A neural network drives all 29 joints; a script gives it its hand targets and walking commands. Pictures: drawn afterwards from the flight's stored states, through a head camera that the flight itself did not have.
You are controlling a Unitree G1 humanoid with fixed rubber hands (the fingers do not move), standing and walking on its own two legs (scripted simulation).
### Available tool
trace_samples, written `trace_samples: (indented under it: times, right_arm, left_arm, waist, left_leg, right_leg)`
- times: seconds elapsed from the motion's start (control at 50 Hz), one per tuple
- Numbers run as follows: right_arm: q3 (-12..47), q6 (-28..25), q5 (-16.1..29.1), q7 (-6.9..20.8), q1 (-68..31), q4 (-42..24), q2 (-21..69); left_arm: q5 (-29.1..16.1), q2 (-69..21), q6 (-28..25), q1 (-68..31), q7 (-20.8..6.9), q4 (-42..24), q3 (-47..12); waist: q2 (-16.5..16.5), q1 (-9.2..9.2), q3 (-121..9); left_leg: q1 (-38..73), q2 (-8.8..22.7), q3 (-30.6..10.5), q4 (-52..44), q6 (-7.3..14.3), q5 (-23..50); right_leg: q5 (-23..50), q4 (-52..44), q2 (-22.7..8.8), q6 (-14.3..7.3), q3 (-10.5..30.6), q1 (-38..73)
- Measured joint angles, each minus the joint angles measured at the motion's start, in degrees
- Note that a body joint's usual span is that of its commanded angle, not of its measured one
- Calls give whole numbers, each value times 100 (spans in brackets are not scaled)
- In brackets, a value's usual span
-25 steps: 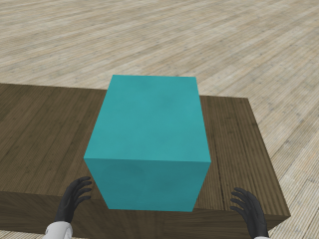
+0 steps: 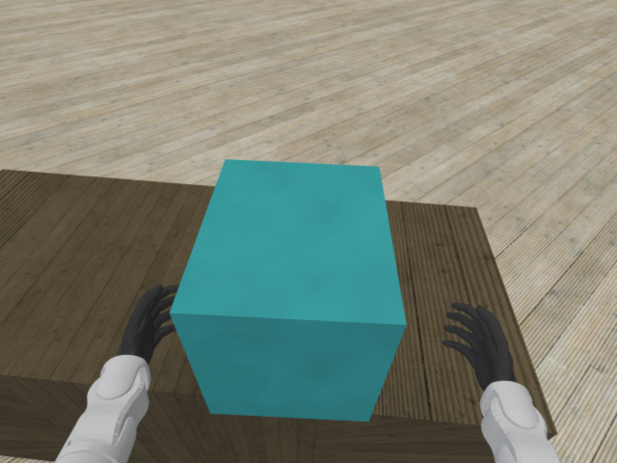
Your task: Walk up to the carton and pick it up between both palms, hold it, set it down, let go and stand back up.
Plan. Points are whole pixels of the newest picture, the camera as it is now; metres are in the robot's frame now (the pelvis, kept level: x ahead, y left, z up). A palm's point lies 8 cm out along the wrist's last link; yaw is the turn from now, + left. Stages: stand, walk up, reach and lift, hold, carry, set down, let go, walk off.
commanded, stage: reach and lift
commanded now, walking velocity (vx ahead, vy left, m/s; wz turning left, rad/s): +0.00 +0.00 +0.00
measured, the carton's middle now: (295, 288) +0.42 +0.05 -0.03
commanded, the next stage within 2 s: none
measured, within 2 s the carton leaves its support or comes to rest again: neither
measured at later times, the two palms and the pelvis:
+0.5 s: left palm (136, 274) +0.33 +0.26 +0.09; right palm (498, 302) +0.34 -0.22 +0.07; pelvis +0.00 +0.00 +0.00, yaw +0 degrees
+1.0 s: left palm (141, 207) +0.39 +0.25 +0.16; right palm (508, 237) +0.40 -0.23 +0.14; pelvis +0.00 +0.00 +0.00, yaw +1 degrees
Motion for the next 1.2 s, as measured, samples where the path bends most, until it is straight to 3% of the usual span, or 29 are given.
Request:
trace_samples:
  times: [0.18,0.4,0.76,0.98,1.2]
  right_arm:
    - [-193,610,-100,-62,-273,-294,-72]
    - [-210,1217,124,-168,-825,-637,-352]
    - [-258,2274,384,-110,-2341,-120,-739]
    - [-233,2620,586,-93,-3041,70,-927]
    - [-166,2876,598,21,-4202,1170,-1067]
  left_arm:
    - [189,-36,645,-321,-53,-329,241]
    - [183,104,1514,-829,-131,-900,528]
    - [86,447,2674,-2382,-137,-444,659]
    - [15,663,3126,-3048,-62,-336,659]
    - [-119,850,3200,-4170,-25,742,340]
  waist:
    - [41,15,-69]
    - [120,6,-51]
    - [10,-101,-205]
    - [60,-146,-325]
    - [45,-163,-473]
  left_leg:
    - [17,12,3,-232,3,109]
    - [-60,32,-9,-304,-2,152]
    - [-417,25,-64,-259,-1,201]
    - [-681,20,-75,-192,6,208]
    - [-903,13,-170,-154,-14,238]
  right_leg:
    - [140,-288,23,1,23,42]
    - [233,-461,50,1,30,18]
    - [303,-490,51,1,6,-284]
    - [348,-504,51,16,13,-505]
    - [340,-458,46,-7,-67,-697]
